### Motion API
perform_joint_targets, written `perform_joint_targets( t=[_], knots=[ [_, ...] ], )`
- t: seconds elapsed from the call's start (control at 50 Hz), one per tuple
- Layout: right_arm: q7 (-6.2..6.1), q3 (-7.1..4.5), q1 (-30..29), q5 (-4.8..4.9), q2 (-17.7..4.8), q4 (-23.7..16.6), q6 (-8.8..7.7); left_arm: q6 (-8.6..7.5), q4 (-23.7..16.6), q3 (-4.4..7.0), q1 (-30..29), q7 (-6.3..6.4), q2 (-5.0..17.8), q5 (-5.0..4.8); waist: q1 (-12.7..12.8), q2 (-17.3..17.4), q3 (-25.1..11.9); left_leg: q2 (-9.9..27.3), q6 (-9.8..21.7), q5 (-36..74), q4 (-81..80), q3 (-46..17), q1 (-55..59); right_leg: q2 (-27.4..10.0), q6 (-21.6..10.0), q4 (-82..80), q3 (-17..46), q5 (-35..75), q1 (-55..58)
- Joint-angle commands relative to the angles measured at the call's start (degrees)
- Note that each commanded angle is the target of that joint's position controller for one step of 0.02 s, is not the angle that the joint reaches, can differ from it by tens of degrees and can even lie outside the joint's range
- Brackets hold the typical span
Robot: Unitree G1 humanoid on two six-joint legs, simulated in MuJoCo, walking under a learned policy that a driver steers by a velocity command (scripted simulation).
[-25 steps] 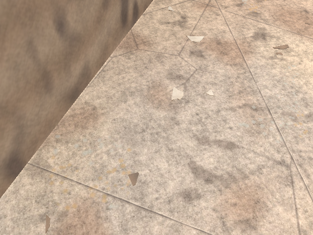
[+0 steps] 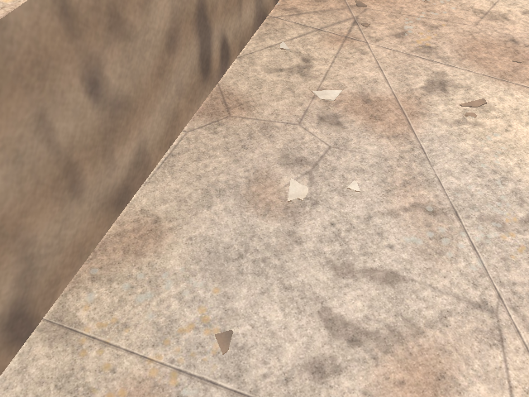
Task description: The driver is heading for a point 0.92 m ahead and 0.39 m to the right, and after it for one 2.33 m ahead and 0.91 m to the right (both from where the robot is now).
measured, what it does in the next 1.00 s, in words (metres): walks ahead, turning right: right foot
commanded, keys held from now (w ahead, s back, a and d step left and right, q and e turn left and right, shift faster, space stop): w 0.02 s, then w+e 0.98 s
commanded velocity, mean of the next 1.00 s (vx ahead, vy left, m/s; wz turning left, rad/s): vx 0.42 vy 0.00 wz -0.45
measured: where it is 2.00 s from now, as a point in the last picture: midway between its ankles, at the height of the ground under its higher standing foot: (422, 293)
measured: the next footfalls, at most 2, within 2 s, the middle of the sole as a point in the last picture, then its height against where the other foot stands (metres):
right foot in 0.68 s outside the picture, level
left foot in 1.20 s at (337, 312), level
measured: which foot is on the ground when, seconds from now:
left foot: down 0.00-0.66, up 0.68-1.00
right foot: down 0.00-0.18, up 0.20-0.66, down 0.68-1.00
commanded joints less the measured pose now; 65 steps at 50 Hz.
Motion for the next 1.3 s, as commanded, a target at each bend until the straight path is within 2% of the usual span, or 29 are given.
perform_joint_targets(
  t=[0.02, 0.08, 0.12, 0.16, 0.18, 0.2, 0.22, 0.24, 0.28, 0.32, 0.44, 0.56, 0.62, 0.66, 0.68, 0.7, 0.72, 0.74, 0.78, 0.82, 0.88, 1.04, 1.12, 1.18, 1.2, 1.22, 1.24, 1.26, 1.3],
  knots=[
    [0.14, -0.92, -5.2, 0.47, -5.1, -3.6, -1.28, -0.47, -1.3, 2.89, 4.6, 0.39, 12.3, -0.81, 2.5, -8.0, 6.1, -3.2, 1.8, -10.3, 8.2, 4.5, -8.4, -13.1, -9.6, -17.3, 17.7, -20.1, -4.5],
    [1.29, -0.91, -7.6, 1.13, -4.6, -5.4, -4.51, -2.57, -1.3, 3.18, 6.1, 0.28, 11.0, -0.92, 2.4, -9.4, 9.6, 1.0, 3.8, -13.0, 13.5, 0.3, -18.0, -19.0, -13.7, -17.4, 26.3, -7.3, 1.3],
    [2.17, -1.19, -4.7, 1.72, -4.9, -4.7, -6.22, -2.88, -2.4, 3.33, 3.8, -0.07, 10.5, -1.65, -0.2, -7.7, 7.3, 0.9, 4.1, -10.3, 4.7, 0.6, -12.3, -16.4, -11.7, -14.1, 22.2, 2.0, 2.2],
    [2.08, -2.6, 5.1, 1.7, -6.8, -0.7, -6.52, -2.36, -4.9, 3.53, -1.2, -0.27, 11.0, -1.86, -5.3, -6.4, 2.5, -2.1, 3.2, 2.8, -4.5, 2.6, 10.1, -10.0, -7.8, -8.8, 15.6, 9.2, -8.3],
    [1.54, -3.87, 12.5, 1.08, -10.2, 0.7, -6.33, -2.62, -6.6, 3.12, -3.8, -0.33, 9.4, -1.54, -8.5, -0.6, -0.7, 3.8, 4.7, 0.4, -7.7, -5.3, 20.4, -5.0, -4.8, 3.0, 10.0, 12.6, -15.6],
    [1.47, -5.42, 19.5, 0.71, -16.7, 1.6, -6.24, -3.29, -9.1, 1.96, -3.1, -0.01, 4.2, -1.22, -9.5, 16.4, -5.7, 16.9, 11.2, -5.2, -15.7, -26.4, 31.6, 3.2, -0.6, 22.7, 1.7, -0.3, -27.9],
    [1.57, -3.65, 18.7, -0.33, -11.6, 1.4, -6.69, -3.91, -8.7, 2.75, -2.2, 0.07, 6.5, -1.74, -8.3, 12.9, -5.6, 22.7, 14.5, -5.7, -18.2, -36.2, 29.6, 2.5, -0.6, 35.8, 8.2, -12.3, -32.5],
    [1.49, -2.32, 13.5, -0.24, -7.7, -0.2, -7.07, -4.22, -8.1, 3.36, -0.4, -0.33, 7.6, -3.06, -5.1, 7.8, -0.5, 22.2, 13.3, -5.3, -18.0, -29.9, 25.8, -0.7, -2.2, 40.6, 11.0, -8.6, -35.4],
    [1.76, -1.46, 7.6, 0.26, -5.5, -2.3, -7.36, -4.16, -7.2, 3.75, -0.1, -0.6, 6.6, -3.15, -2.8, 4.9, 4.0, 17.5, 9.2, -1.7, -20.1, -17.0, 20.3, -4.3, -3.6, 38.4, 10.3, 1.5, -35.6],
    [1.71, -0.8, 7.7, -0.57, -4.0, -2.3, -7.1, -3.46, -7.4, 4.34, -0.6, -1.3, 6.0, -2.51, -2.1, 5.9, 3.5, 13.5, 6.4, 8.9, -20.1, -6.9, 18.1, -5.8, -3.4, 35.2, 8.1, 7.0, -32.3],
    [0.13, -1.56, 9.1, -1.3, -8.0, -2.9, -6.29, -2.3, -13.4, 3.42, -9.8, -2.86, 2.9, -1.72, -2.7, 2.5, 5.4, 13.5, 8.5, 18.0, -23.5, 3.0, 15.6, -6.7, -0.1, 22.9, 4.2, 15.7, -35.6],
    [-0.15, -2.33, 13.1, 0.16, -9.1, -2.9, -5.39, -2.24, -19.1, 2.57, -18.9, -4.95, 2.5, -1.4, -3.9, 2.4, 6.8, 14.9, 7.7, 26.9, -21.0, 11.2, 19.9, -4.7, -3.0, 10.0, -2.6, 18.2, -32.0],
    [-0.49, -3.14, 11.3, 0.54, -11.7, -4.4, -4.48, -1.88, -20.0, 4.2, -15.0, -5.63, 5.9, -1.52, 0.7, 6.1, 1.6, 15.7, 6.4, 54.6, -10.0, 13.7, 22.8, 0.5, -6.5, 9.2, -6.7, 12.2, -21.6],
    [-0.63, -3.45, 9.1, 0.81, -13.0, -5.8, -3.75, -1.36, -16.9, 7.24, -0.1, -5.02, 11.3, -1.67, 8.9, 6.4, -6.6, 14.2, 4.5, 57.7, 10.0, 14.3, 17.3, 4.4, -10.1, 5.4, -6.7, 12.5, -1.4],
    [-0.55, -3.04, 9.4, 0.07, -11.9, -6.9, -4.14, -0.61, -14.8, 9.2, 8.2, -3.6, 15.3, -1.72, 12.0, 1.2, -10.8, 11.4, 1.9, 37.8, 27.6, 14.0, 3.3, -0.5, -12.7, 3.0, 3.7, 9.3, 14.9],
    [0.76, -0.38, 15.5, -1.04, -1.8, -9.8, -5.85, -1.12, -15.5, 9.36, 6.1, -3.09, 20.2, -1.48, 3.0, -13.5, -16.3, -0.7, -0.9, -18.6, 48.6, 7.3, -20.5, -15.8, -23.1, -2.9, 37.4, 0.0, 30.9],
    [1.54, -1.0, 8.0, 1.59, -6.5, -12.3, -8.75, -1.87, -16.3, 8.04, 8.5, -3.26, 16.3, -0.57, 6.9, -7.8, -21.1, -2.2, 0.5, -20.0, 54.3, -5.6, -26.6, -19.1, -24.3, -14.0, 50.6, -8.0, 31.7],
    [1.7, -1.82, 2.2, 3.63, -8.8, -14.2, -9.88, -2.97, -15.8, 7.16, 5.8, -3.39, 13.1, -0.18, 6.6, -5.6, -11.4, 0.7, 2.3, -13.7, 52.5, -5.6, -31.9, -17.7, -20.9, -16.1, 42.3, -4.1, 25.2],
    [0.65, -2.43, 3.8, 1.49, -9.3, -12.8, -9.84, -4.19, -17.9, 5.86, -3.4, -3.67, 9.1, -0.57, 0.5, 1.3, -4.1, 5.4, 2.4, -5.3, 42.5, -5.6, -24.0, -12.3, -16.9, -16.2, 27.9, 9.6, 7.0],
    [0.6, -3.09, 6.3, 0.43, -9.5, -12.9, -8.06, -4.46, -18.8, 5.41, -5.6, -3.29, 8.3, -0.04, -2.4, -0.2, -3.4, 7.3, 1.1, -3.0, 37.1, -6.1, -17.3, -9.4, -15.9, -17.7, 22.6, 15.6, -1.3],
    [0.19, -2.8, 1.3, -1.14, -7.6, -15.6, -6.58, -4.66, -18.1, 5.81, -1.9, -2.01, 10.6, -0.58, -1.8, -1.0, -1.3, 6.6, -1.8, 2.7, 28.2, -4.1, -18.1, -7.5, -15.9, -19.0, 18.0, 21.5, -6.5],
    [1.88, -1.61, -15.0, -0.08, -5.8, -21.9, -7.69, -3.44, -16.3, 5.72, 7.4, -0.37, 11.1, -1.23, 4.5, -4.9, 0.2, 0.5, -1.7, 21.5, 0.5, -3.5, -16.8, -4.9, -10.8, -15.5, 18.2, 17.3, -3.0],
    [3.22, -1.82, -16.8, 0.25, -7.6, -23.7, -8.87, -2.4, -16.0, 5.76, 9.5, 0.3, 11.2, -1.15, 4.3, -5.5, -0.6, -1.3, -0.3, 14.9, -4.4, -4.6, -16.3, -7.6, -10.6, -8.3, 24.2, 20.5, 5.3],
    [2.71, -3.38, -4.5, -0.09, -11.1, -21.2, -9.62, -1.95, -17.5, 5.49, 6.5, 0.25, 10.5, -0.86, -2.5, -7.5, -6.6, -1.1, 3.9, 12.6, -7.2, -3.5, 2.0, -4.8, -8.0, 2.5, 23.9, 33.2, 3.6],
    [2.12, -4.21, 5.4, -1.13, -14.1, -20.3, -9.59, -2.22, -19.2, 4.44, 5.0, -0.18, 8.1, 0.0, -7.1, -4.1, -15.5, 7.3, 7.9, 11.8, -4.0, -10.7, 19.1, -1.7, -6.0, 17.0, 20.2, 27.9, -4.3],
    [1.94, -5.26, 12.0, -1.83, -17.7, -18.7, -8.68, -2.81, -20.2, 3.27, 13.4, -0.27, 3.8, -1.32, -4.4, 13.2, -24.3, 21.3, 17.1, 3.2, -6.3, -35.7, 41.2, 7.3, -1.5, 36.7, 12.7, -3.3, -26.1],
    [2.33, -4.32, 12.0, -0.14, -13.2, -18.4, -8.24, -3.15, -19.4, 3.45, 15.4, -0.24, 8.3, -2.07, -4.2, 15.9, -23.6, 24.2, 17.9, -7.8, -10.4, -46.8, 41.2, 3.6, -0.9, 45.5, 13.3, -13.0, -34.1],
    [2.17, -3.18, 9.1, 0.3, -8.7, -19.1, -7.76, -2.93, -19.3, 4.4, 10.3, -0.3, 12.0, -2.2, -5.5, 9.0, -14.3, 21.3, 15.2, -9.9, -11.9, -38.1, 33.4, 1.0, -0.3, 48.1, 12.9, -8.2, -36.9],
    [2.42, -2.38, 4.3, -0.62, -7.0, -18.7, -6.95, -3.06, -21.0, 4.43, 3.1, -0.28, 10.7, -0.74, -3.6, 2.0, -3.5, 15.7, 12.7, 0.6, -15.0, -24.7, 16.9, -2.2, -0.2, 43.6, 9.7, -1.3, -34.3]
  ],
)
Velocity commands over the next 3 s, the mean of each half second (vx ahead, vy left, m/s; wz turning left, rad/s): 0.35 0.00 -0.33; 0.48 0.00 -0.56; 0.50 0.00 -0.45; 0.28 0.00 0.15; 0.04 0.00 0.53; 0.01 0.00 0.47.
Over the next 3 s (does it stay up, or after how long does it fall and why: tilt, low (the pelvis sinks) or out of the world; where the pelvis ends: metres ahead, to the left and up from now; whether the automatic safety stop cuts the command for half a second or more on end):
stays up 0.81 -0.39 0.00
